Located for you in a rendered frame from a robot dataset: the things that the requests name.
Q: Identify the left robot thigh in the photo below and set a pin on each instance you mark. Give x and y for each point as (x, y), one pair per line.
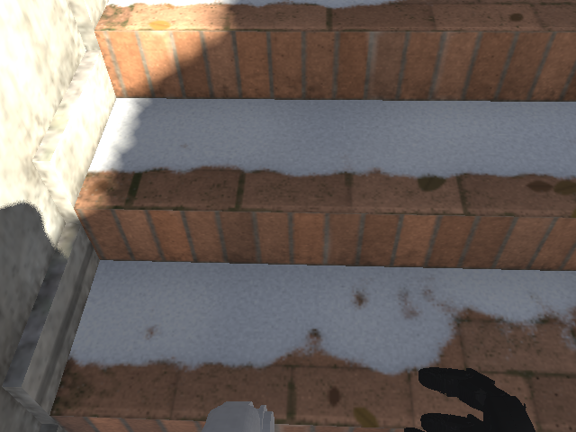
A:
(240, 416)

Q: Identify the robot right hand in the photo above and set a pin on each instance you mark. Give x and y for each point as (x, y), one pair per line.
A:
(501, 412)

